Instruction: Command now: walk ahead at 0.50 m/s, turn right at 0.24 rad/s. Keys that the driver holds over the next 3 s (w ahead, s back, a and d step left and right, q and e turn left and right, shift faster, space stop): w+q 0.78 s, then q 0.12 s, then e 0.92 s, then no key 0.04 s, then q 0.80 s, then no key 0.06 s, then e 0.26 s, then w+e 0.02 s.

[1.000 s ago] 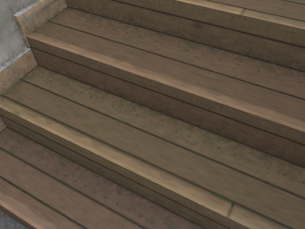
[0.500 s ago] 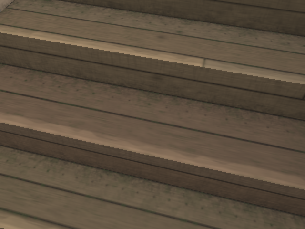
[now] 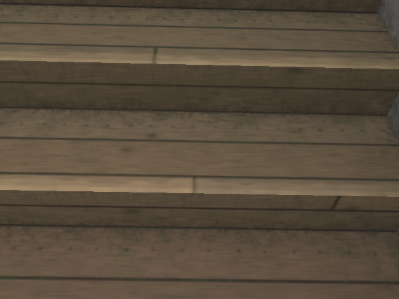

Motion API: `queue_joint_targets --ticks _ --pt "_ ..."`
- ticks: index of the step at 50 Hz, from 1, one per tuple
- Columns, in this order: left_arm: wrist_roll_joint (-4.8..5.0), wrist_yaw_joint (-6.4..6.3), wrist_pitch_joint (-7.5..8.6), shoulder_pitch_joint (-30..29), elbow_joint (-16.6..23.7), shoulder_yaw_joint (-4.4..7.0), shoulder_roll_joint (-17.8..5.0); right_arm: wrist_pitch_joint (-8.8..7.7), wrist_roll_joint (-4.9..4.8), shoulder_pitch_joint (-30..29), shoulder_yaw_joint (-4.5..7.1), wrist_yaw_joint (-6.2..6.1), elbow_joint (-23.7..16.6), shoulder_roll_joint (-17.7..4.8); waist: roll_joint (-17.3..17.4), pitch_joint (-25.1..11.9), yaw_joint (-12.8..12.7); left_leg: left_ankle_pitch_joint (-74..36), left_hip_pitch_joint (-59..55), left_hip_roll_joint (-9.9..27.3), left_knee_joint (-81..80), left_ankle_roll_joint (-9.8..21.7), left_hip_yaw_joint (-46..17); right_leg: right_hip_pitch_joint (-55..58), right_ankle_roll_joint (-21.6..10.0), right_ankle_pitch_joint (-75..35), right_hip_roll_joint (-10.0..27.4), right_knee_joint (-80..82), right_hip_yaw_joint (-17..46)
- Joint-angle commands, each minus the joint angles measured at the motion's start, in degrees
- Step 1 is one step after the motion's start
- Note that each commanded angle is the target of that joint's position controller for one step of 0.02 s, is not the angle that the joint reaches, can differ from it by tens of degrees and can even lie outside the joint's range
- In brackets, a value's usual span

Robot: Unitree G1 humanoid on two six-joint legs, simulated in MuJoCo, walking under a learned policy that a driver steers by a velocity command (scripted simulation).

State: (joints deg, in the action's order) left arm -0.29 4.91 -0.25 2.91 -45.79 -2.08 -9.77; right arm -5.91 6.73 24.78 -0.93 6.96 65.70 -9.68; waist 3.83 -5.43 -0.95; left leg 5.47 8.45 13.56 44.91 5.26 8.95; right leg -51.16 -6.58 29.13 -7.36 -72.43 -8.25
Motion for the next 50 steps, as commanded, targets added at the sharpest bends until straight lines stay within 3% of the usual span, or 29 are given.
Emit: queue_joint_targets --ticks 1,2,5,7,9,10,13,14,17,18,19,21,22,23,24,25,26,27,30,31,34,38,41,43,45,46,47,48,50 --pt "-2.36 -2.21 2.38 34.96 -11.74 4.87 -12.43 0.02 -4.50 -6.40 2.37 0.72 -3.62 -4.40 -9.95 -0.78 -11.02 -9.57 49.81 -12.81 57.11 2.53 -19.42 41.34 -12.81 7.68 15.11 43.55 53.44" --pt "-1.52 -1.96 2.73 35.67 -13.45 3.70 -7.89 0.26 -4.47 -8.49 2.77 -0.92 -4.56 -3.04 -14.35 -0.07 -9.12 -12.84 51.24 -15.28 71.91 4.84 -23.21 35.06 -14.34 -0.45 15.90 46.74 54.55" --pt "-2.00 0.38 3.09 16.14 -15.96 -0.65 4.52 0.85 -3.71 -11.98 1.34 -2.67 -8.70 -0.26 -0.81 0.02 2.61 -10.12 62.00 -15.28 81.85 11.28 -24.56 27.68 -10.65 -6.67 16.58 46.03 38.73" --pt "-2.62 0.90 4.78 11.64 -17.25 -1.82 7.19 2.45 -3.36 -10.18 1.02 -2.90 -9.18 -0.22 0.50 1.83 6.98 -7.12 64.69 -13.13 79.88 12.47 -21.28 24.14 -8.21 -15.17 15.39 48.13 26.50" --pt "-3.74 0.29 6.59 8.13 -16.44 -1.77 6.64 2.95 -4.22 -11.73 1.05 -3.09 -10.98 -0.91 -1.28 3.26 8.37 -2.00 62.13 -10.87 76.50 11.49 -16.09 19.37 -6.70 -17.29 13.42 52.18 15.60" --pt "-4.91 -0.66 7.03 13.20 -18.47 -1.82 5.80 3.03 -4.83 -15.17 0.49 -2.97 -12.06 -0.50 -6.41 3.69 5.69 2.96 67.00 -11.04 86.07 11.27 -14.38 22.62 -7.83 -15.81 14.02 53.13 15.62" --pt "-8.64 -1.62 6.19 26.88 -23.61 -2.21 4.16 3.46 -6.63 -30.42 -1.77 -4.55 -20.33 0.18 -3.67 5.40 1.60 11.64 80.91 -9.10 78.05 13.75 -14.97 36.90 -5.02 -19.29 16.74 55.46 13.41" --pt "-8.24 -1.44 6.73 30.35 -23.85 -2.40 2.28 3.57 -6.36 -35.60 -1.46 -4.84 -23.77 -2.31 0.68 2.66 -0.18 5.05 76.61 -7.82 63.60 12.43 -11.36 38.64 -3.87 -18.93 16.62 57.39 12.26" --pt "-4.03 0.42 6.13 28.07 -19.51 -1.67 -0.77 6.96 -4.39 -46.37 -2.21 -2.55 -27.79 0.50 -9.19 6.00 -2.47 8.89 47.28 -7.89 43.37 7.97 2.17 18.32 -8.16 -25.27 19.29 73.33 8.96" --pt "-3.29 0.98 6.59 27.84 -19.43 -0.87 -5.76 7.85 -4.90 -41.22 -2.82 -1.01 -27.29 3.71 -13.70 4.49 1.88 5.28 36.13 -11.39 46.61 6.42 2.91 16.04 -10.15 -58.57 20.87 69.30 7.12" --pt "-2.89 1.37 7.53 27.76 -18.61 0.42 -10.76 7.84 -5.46 -39.24 -2.03 -0.09 -27.63 1.31 -11.52 2.86 4.14 5.79 35.87 -14.47 39.99 5.31 5.48 25.82 -10.44 -91.45 21.55 63.63 4.43" --pt "-1.23 1.53 8.79 29.22 -18.89 1.77 -12.97 6.73 -5.96 -32.96 -0.17 -0.39 -26.49 -3.17 -12.74 -0.30 5.24 11.88 32.60 -19.94 17.09 4.47 7.20 48.32 -5.98 -111.27 22.33 53.88 3.38" --pt "-3.59 1.84 8.77 31.37 -19.11 2.40 -12.33 6.06 -5.88 -23.44 1.12 -1.56 -23.94 -5.91 -13.25 -6.81 5.37 3.29 18.08 -19.78 17.13 6.95 1.58 45.72 -2.92 -112.44 21.95 44.29 1.88" --pt "-7.72 2.80 8.25 36.16 -18.68 1.57 -7.05 5.92 -7.72 -14.78 1.54 -2.24 -20.64 -8.50 -6.04 -18.88 5.02 -4.09 -5.28 -14.80 16.25 13.63 -18.52 27.72 -0.42 -98.55 18.73 30.33 6.97" --pt "-6.55 3.58 6.48 29.79 -17.06 2.53 -6.85 7.35 -4.84 -0.77 2.85 -3.29 -15.94 -10.52 -0.39 -18.44 12.66 8.82 -11.68 -10.54 -3.69 14.65 -35.45 16.68 -0.20 -61.52 10.38 15.92 9.05" --pt "-3.74 4.50 5.35 23.70 -16.31 3.46 -4.11 7.06 -3.29 5.66 4.24 -3.86 -13.47 -13.27 6.80 -13.05 13.76 19.66 -5.17 -3.99 -19.06 16.92 -54.20 8.21 0.83 -30.61 3.11 -15.63 17.08" --pt "-2.29 4.07 5.14 22.83 -16.03 3.95 -3.94 5.14 -3.51 3.42 4.89 -4.79 -10.79 -13.69 2.61 -6.03 10.65 28.18 2.16 -4.14 -20.05 12.55 -53.09 0.59 0.05 -33.98 4.83 -31.34 23.14" --pt "-3.90 3.00 5.53 20.16 -14.71 3.27 -1.89 4.17 -3.40 -1.24 4.31 -4.78 -9.60 -10.27 0.30 -0.41 7.80 28.69 9.07 -4.42 -19.97 13.04 -50.39 -5.11 -1.00 -34.37 3.97 -40.41 23.65" --pt "-3.28 -0.24 4.44 12.15 -7.70 1.41 0.04 2.79 -2.53 -11.94 0.32 -2.70 -5.39 1.42 -9.09 -1.44 -3.01 8.74 14.84 -6.63 -19.23 8.56 -32.77 -14.96 -6.71 -35.03 5.37 -45.73 22.35" --pt "-3.64 -0.49 3.79 13.12 -7.60 1.26 -0.61 1.54 -3.63 -14.63 0.05 -2.36 -6.34 2.46 -6.65 -0.36 -5.26 3.53 17.44 -8.10 -19.80 7.80 -26.12 -15.82 -6.50 -32.62 7.53 -44.09 18.70" --pt "-1.92 -0.10 2.81 9.67 -6.56 0.04 -0.47 0.28 -1.37 -7.16 0.64 -3.03 -4.23 -0.73 1.07 1.05 -2.33 4.20 19.03 -9.90 -24.05 9.15 -22.80 -21.61 -3.50 -18.02 8.05 -59.03 11.73" --pt "-2.85 -1.96 3.19 -4.58 1.83 -1.32 -1.32 0.50 1.48 2.64 -0.82 -2.62 -0.99 -1.33 -6.00 0.25 1.01 13.60 14.75 -10.21 -25.08 7.31 -24.40 -27.76 -4.44 -21.97 11.98 -43.59 9.54" --pt "-2.36 -3.37 1.09 -16.83 8.09 -1.60 -2.64 0.36 -2.55 -1.60 -0.68 -0.90 -6.63 -4.46 -0.97 2.15 1.53 2.62 32.01 -8.60 -36.39 10.02 -24.60 -2.18 1.64 -9.07 12.59 -18.89 2.97" --pt "-2.28 -3.05 0.59 -11.80 8.71 -1.28 -0.37 -2.40 -6.35 -1.79 -0.02 -1.09 -10.05 -8.55 5.86 -0.35 -2.66 -43.42 25.62 -2.97 -32.84 12.85 -27.44 11.17 4.60 -10.44 7.33 -11.29 -1.64" --pt "-0.95 -3.22 1.49 -4.24 7.33 2.13 -8.81 -4.03 -8.57 -2.27 3.30 -1.14 -12.96 -15.28 6.75 -3.75 -4.89 -74.77 6.70 -4.06 -24.25 9.92 -24.94 16.69 3.86 -9.02 1.04 10.69 -2.87" --pt "-0.89 -4.27 1.77 5.33 5.10 3.81 -12.52 -3.50 -7.53 -5.30 4.42 -0.68 -13.84 -14.39 4.07 -10.17 -7.31 -76.10 4.48 -6.68 -11.59 5.72 -21.46 27.68 1.18 -25.36 4.10 16.68 5.07" --pt "-1.11 -4.86 1.93 16.92 2.87 4.21 -13.97 -3.31 -3.59 3.39 2.60 -0.54 -14.93 -4.16 -16.11 -31.67 -5.14 -41.52 24.55 -13.65 6.63 1.12 -21.25 56.40 -16.49 -43.61 20.17 23.46 37.44" --pt "-5.76 -4.42 0.83 26.95 2.23 4.29 -13.27 -0.56 -6.20 -0.12 3.38 -0.65 -12.65 -3.89 -23.42 -26.75 -13.17 9.52 38.00 -23.68 37.84 -2.46 -26.09 53.58 -23.43 -24.54 30.19 44.87 68.48" --pt "-3.73 -3.26 4.82 18.50 -3.82 4.55 -11.51 0.28 -7.79 -6.29 4.47 -2.20 -11.92 -3.51 -14.95 1.00 -5.94 -1.85 53.14 -19.43 51.48 0.78 -26.89 31.60 -11.11 11.70 22.42 47.24 52.02"
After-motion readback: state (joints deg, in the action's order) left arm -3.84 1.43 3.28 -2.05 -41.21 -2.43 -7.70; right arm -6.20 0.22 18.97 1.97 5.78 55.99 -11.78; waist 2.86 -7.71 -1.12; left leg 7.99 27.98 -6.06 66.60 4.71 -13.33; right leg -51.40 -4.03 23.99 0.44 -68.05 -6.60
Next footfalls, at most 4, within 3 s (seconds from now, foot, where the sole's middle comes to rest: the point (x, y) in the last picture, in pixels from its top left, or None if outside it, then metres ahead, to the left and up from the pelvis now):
0.42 left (152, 285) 0.44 0.15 -0.48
0.90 right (204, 152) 0.74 0.03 -0.31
1.40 left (119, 160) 0.71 0.26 -0.31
1.84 right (213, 162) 0.71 0.01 -0.31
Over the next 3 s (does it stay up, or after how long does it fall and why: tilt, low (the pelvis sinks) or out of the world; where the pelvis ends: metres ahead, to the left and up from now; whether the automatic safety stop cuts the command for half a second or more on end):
stays up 0.69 0.15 0.45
